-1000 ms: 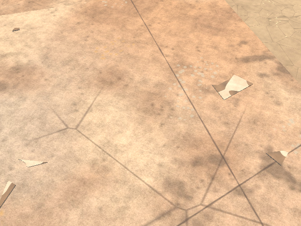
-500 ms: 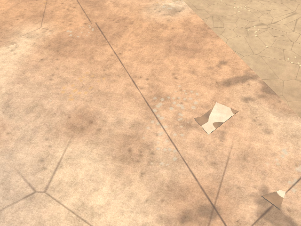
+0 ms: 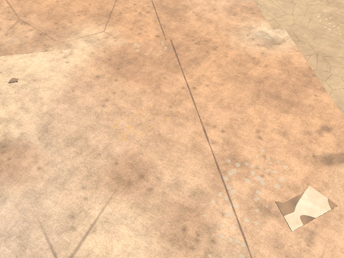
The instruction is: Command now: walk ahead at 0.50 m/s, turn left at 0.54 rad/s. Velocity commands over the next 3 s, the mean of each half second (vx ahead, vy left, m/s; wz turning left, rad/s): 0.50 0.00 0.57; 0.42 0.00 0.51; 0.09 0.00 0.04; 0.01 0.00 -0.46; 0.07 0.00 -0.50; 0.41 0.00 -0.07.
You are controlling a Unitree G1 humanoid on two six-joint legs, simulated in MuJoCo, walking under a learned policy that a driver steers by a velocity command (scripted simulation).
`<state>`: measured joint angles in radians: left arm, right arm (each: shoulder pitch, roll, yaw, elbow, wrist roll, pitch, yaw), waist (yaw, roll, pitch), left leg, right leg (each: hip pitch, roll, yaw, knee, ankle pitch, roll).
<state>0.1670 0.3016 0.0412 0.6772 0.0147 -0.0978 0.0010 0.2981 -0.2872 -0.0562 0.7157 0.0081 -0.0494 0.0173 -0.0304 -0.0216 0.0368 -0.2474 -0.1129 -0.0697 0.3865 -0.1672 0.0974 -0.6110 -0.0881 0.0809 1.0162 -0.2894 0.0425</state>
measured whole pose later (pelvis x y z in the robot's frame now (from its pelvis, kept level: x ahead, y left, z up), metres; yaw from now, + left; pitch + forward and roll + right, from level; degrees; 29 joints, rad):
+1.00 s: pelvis +0.50 +0.11 +0.00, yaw +34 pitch +2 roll +0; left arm 0.12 0.32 0.05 0.73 0.01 -0.07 0.01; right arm 0.24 -0.28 -0.06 0.68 0.00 -0.04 0.01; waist -0.03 -0.03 0.08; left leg -0.25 -0.10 -0.03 0.38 -0.15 0.09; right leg -0.64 -0.10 0.04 1.00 -0.28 0.06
